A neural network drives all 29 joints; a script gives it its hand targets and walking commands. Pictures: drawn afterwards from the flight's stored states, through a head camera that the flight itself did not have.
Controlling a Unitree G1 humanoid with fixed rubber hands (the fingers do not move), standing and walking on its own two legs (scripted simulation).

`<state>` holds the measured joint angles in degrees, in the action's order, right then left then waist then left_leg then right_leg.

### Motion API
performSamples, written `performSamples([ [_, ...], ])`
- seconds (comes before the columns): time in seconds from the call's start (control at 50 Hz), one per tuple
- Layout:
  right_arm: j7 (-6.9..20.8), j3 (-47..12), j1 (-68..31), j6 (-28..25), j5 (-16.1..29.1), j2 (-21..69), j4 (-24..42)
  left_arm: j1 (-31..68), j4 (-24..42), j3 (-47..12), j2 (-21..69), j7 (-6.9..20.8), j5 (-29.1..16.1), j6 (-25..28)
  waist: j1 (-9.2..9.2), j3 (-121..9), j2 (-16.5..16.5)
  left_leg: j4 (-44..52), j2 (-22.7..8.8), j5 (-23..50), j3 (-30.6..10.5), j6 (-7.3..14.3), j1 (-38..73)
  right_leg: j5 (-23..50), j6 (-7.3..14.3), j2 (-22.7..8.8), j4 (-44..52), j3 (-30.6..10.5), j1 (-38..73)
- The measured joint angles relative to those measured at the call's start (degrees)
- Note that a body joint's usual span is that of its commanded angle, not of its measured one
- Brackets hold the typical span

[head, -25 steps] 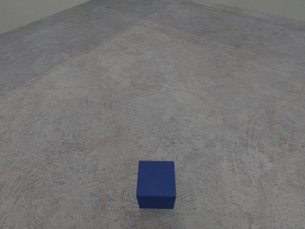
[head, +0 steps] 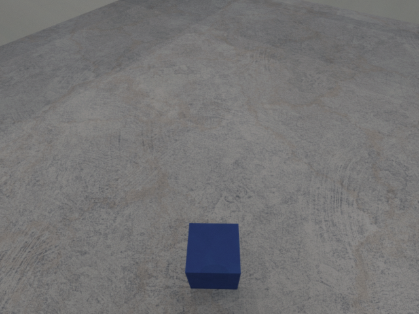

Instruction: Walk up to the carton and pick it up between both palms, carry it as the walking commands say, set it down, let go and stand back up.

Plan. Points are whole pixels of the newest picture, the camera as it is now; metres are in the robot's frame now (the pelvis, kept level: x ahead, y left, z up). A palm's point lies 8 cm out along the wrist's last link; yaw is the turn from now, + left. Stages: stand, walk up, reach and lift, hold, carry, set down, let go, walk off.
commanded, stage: stand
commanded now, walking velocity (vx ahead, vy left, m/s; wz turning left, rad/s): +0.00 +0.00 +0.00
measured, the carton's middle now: (213, 257) +0.43 +0.03 -0.65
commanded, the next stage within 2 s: reach and lift in 0.34 s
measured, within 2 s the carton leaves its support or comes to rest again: neither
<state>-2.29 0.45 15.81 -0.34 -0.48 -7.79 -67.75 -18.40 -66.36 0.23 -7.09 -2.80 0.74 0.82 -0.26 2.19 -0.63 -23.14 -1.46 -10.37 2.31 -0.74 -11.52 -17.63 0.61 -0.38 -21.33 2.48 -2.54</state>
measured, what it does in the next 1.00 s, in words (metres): lowers itself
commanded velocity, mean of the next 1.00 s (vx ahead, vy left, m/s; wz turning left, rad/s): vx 0.00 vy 0.00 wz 0.00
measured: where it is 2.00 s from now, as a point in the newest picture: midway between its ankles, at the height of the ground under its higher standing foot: outside the picture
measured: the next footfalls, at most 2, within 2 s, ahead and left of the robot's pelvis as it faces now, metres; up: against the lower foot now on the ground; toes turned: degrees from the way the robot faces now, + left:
none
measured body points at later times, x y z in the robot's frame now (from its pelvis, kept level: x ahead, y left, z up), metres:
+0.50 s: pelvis -0.02 -0.01 -0.03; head +0.03 -0.01 +0.42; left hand +0.08 +0.22 -0.17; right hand +0.09 -0.24 -0.17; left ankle +0.02 +0.13 -0.74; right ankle -0.07 -0.11 -0.74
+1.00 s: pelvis -0.08 +0.03 -0.06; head +0.07 +0.03 +0.37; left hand +0.15 +0.23 -0.19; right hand +0.15 -0.20 -0.18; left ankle +0.02 +0.14 -0.74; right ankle -0.07 -0.11 -0.74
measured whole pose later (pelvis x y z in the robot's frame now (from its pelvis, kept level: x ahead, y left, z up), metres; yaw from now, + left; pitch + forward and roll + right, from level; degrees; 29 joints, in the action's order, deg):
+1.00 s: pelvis -0.08 +0.03 -0.06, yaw -5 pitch +20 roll +0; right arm 2.9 3.8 -7.3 25.7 -1.4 -9.9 -28.6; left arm 4.7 -26.0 6.2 -6.3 -0.6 0.2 -26.9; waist 2.6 -1.3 1.0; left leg -47.3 -1.5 -12.3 1.9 0.4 -54.8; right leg -21.6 -1.3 0.4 -51.8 -2.6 -50.0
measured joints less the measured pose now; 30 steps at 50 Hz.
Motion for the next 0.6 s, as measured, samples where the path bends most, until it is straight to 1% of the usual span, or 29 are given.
performSamples([
  [0.38, -0.1, 0.1, 0.2, 0.3, -0.3, -0.3, 0.3, -1.3, 0.1, -0.2, -0.2, 0.1, -0.2, 0.1, 0.29, 0.4, 0.0, -0.5, -0.7, -0.4, 0.0, -0.6, 0.1, -0.4, 0.7, 0.7, -0.7, -0.1, 0.0],
  [0.4, 0.1, -1.4, 0.8, 1.3, 1.7, -0.6, 2.5, -2.2, 2.4, -1.2, -0.7, 0.2, -1.5, -1.0, 0.33, -1.8, 0.4, -2.9, -0.5, -2.6, 0.2, 0.7, -3.3, -1.8, 0.7, 0.4, -3.4, -0.2, -3.7],
  [0.42, 0.2, -2.7, 1.1, 3.5, 3.7, -1.1, 7.4, -2.9, 7.6, -2.1, -1.3, 0.3, -2.6, -3.5, 0.13, -3.7, 0.8, -6.3, -0.3, -5.0, 0.4, 2.0, -7.4, -3.2, 0.7, 0.1, -7.4, -0.4, -8.3],
  [0.44, 0.0, -3.9, -0.4, 6.0, 5.3, -1.8, 12.2, -2.0, 13.3, -2.7, -2.1, 0.2, -3.4, -6.6, -0.07, -3.7, 0.9, -9.6, -0.4, -6.2, 0.4, 2.7, -10.5, -4.7, 0.7, 0.1, -11.4, -0.5, -11.7],
  [0.46, -0.3, -4.9, -3.3, 8.7, 6.0, -2.7, 15.6, 0.8, 17.4, -3.2, -3.0, 0.0, -4.6, -9.9, 0.02, -3.1, 0.9, -12.3, -0.7, -6.2, 0.4, 3.0, -12.9, -5.5, 0.8, 0.2, -14.8, -0.6, -14.4],
  [0.48, -0.6, -5.4, -7.0, 12.0, 6.1, -3.6, 18.1, 5.0, 20.1, -3.0, -3.7, -0.1, -5.0, -13.4, 0.25, -2.6, 0.9, -14.7, -1.0, -5.4, 0.4, 2.7, -15.1, -6.6, 0.8, 0.4, -17.9, -0.7, -16.8],
  [0.52, -0.9, -5.3, -14.0, 19.6, 5.5, -4.9, 22.9, 13.8, 24.6, -1.7, -5.1, -0.4, -5.4, -21.5, 0.55, -2.6, 1.2, -17.9, -1.1, -6.0, 0.4, 1.0, -18.9, -8.3, 0.8, 0.3, -21.9, -0.9, -20.9],
  [0.54, -1.1, -5.1, -17.2, 23.6, 5.2, -5.2, 24.4, 17.6, 25.9, -1.0, -5.6, -0.5, -5.5, -25.5, 0.68, -3.1, 1.5, -18.4, -1.0, -6.2, 0.6, 0.5, -20.3, -8.6, 0.8, 0.1, -23.0, -1.1, -22.6],
  [0.58, -1.5, -5.4, -21.4, 31.1, 5.5, -5.4, 26.7, 22.6, 27.7, -0.2, -5.9, -0.7, -5.8, -32.8, 0.49, -5.1, 1.8, -18.2, -0.8, -5.7, 0.7, -0.1, -22.8, -8.4, 0.5, -0.1, -23.3, -1.3, -25.4],
  [0.6, -1.5, -5.7, -22.2, 34.0, 5.9, -5.2, 27.7, 23.5, 28.5, -0.1, -5.7, -0.4, -6.0, -35.5, 0.3, -6.3, 1.8, -17.7, -0.7, -5.3, 0.7, 0.1, -23.8, -8.0, 0.5, -0.2, -22.7, -1.3, -26.3],
])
